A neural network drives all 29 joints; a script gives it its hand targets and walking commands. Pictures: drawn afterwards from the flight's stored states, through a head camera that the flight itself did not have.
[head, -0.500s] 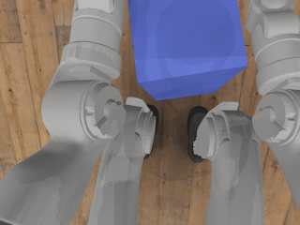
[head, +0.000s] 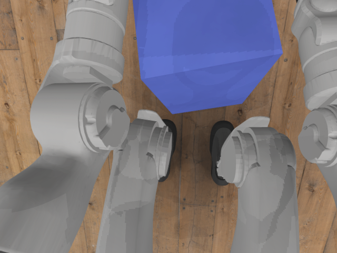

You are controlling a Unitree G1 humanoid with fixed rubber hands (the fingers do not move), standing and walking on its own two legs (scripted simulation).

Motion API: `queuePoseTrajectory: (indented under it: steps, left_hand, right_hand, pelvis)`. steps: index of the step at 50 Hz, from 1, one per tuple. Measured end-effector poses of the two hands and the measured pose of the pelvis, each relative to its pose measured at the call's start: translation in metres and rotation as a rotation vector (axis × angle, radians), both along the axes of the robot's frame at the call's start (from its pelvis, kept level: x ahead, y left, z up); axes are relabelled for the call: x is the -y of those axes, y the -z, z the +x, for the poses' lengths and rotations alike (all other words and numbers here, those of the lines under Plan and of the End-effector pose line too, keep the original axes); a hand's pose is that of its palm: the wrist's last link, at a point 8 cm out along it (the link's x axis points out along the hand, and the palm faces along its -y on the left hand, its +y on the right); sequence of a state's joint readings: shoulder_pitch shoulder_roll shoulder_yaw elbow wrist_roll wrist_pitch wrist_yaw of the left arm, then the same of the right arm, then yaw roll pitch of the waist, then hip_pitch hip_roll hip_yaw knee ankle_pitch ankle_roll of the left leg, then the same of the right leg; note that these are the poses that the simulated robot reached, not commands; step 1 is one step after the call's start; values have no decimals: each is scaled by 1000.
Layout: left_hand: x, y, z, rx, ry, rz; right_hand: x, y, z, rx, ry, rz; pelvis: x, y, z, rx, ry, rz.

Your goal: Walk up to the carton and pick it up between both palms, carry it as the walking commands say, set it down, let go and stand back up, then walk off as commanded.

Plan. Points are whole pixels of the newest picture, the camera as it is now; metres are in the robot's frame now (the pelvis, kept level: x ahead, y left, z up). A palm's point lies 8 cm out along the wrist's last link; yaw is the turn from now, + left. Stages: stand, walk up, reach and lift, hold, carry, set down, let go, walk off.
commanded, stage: set down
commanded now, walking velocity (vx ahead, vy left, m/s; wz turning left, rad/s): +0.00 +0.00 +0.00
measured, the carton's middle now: (195, 18) +0.50 +0.01 -0.23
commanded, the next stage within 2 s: let go in 1.48 s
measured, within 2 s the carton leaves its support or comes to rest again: rests again in 0.68 s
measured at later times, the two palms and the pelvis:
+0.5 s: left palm out of the picture +0.59 +0.11 -0.09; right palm out of the picture +0.57 -0.18 -0.13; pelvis -0.01 +0.00 +0.00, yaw +0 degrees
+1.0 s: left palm out of the picture +0.58 +0.13 +0.02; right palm out of the picture +0.58 -0.19 +0.02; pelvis -0.01 -0.01 +0.11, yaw +0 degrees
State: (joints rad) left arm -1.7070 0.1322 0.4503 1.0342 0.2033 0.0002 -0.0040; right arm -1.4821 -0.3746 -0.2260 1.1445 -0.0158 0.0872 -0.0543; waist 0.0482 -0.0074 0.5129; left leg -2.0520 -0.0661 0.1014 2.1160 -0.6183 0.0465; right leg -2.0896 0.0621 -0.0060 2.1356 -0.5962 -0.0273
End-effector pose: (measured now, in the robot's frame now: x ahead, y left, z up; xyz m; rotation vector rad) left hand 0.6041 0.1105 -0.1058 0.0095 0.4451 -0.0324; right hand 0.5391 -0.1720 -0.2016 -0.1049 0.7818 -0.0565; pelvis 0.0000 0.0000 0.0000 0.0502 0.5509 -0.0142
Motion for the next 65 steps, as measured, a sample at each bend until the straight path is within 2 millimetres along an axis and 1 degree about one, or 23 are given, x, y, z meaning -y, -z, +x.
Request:
queuePoseTrajectory:
  steps: [8,14,20,25,29,33,36,42,48,54,60,65]
  left_hand:
    - [-1,1,0,0,-14,-21]
    - [-2,0,-1,-11,-35,-40]
    - [0,-4,-4,-51,-69,-41]
    - [2,-13,-12,-117,-121,-13]
    - [-1,-22,-25,-194,-164,9]
    - [-11,-32,-36,-255,-198,28]
    - [-18,-46,-40,-280,-206,49]
    - [-24,-84,-32,-267,-198,78]
    - [-19,-116,-25,-268,-177,72]
    - [-16,-148,-21,-258,-169,70]
    - [-13,-185,-22,-247,-162,79]
    - [-7,-216,-23,-233,-155,82]
  right_hand:
    - [8,0,-1,3,6,-14]
    - [9,-12,8,38,25,-10]
    - [10,-40,26,113,52,-9]
    - [11,-70,34,172,90,25]
    - [12,-97,35,176,95,26]
    - [15,-124,36,151,102,21]
    - [17,-148,37,145,103,12]
    - [18,-188,43,141,106,20]
    - [21,-217,44,132,104,22]
    - [27,-240,38,116,105,19]
    - [36,-275,31,127,113,13]
    - [40,-310,32,146,114,27]
  pelvis:
    - [1,0,0,0,3,3]
    - [1,1,-1,2,4,3]
    - [2,2,-5,16,7,6]
    - [5,1,-12,46,12,13]
    - [8,-7,-16,66,14,24]
    - [11,-23,-19,73,13,35]
    - [11,-38,-20,75,11,38]
    - [9,-68,-19,74,13,37]
    - [6,-97,-15,73,20,33]
    - [5,-127,-12,72,29,33]
    - [4,-156,-13,85,41,36]
    - [6,-177,-15,103,53,38]
